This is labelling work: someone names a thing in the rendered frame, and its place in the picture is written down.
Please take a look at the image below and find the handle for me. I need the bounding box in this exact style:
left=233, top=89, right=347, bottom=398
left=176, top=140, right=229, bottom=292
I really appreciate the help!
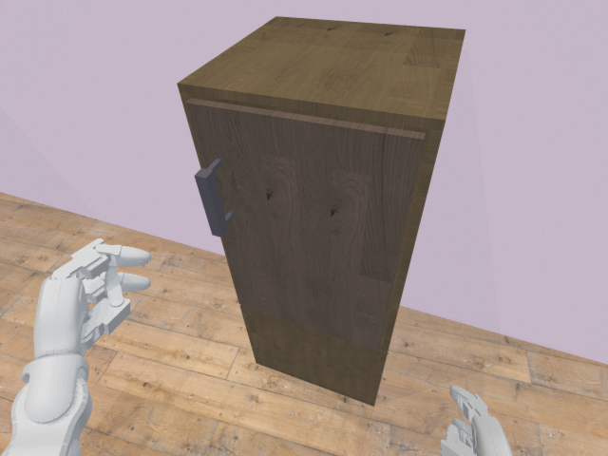
left=195, top=158, right=235, bottom=238

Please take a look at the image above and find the left robot hand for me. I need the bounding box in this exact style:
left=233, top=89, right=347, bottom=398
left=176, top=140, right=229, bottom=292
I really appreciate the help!
left=33, top=238, right=151, bottom=360

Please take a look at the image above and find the cupboard door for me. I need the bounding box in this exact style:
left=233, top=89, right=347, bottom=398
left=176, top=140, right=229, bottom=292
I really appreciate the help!
left=185, top=98, right=426, bottom=352

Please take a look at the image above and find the left robot forearm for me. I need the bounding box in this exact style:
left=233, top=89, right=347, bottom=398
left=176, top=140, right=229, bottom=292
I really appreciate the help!
left=1, top=353, right=92, bottom=456

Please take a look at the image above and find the right robot hand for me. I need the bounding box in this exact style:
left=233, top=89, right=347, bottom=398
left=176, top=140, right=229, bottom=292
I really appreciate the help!
left=441, top=385, right=513, bottom=456

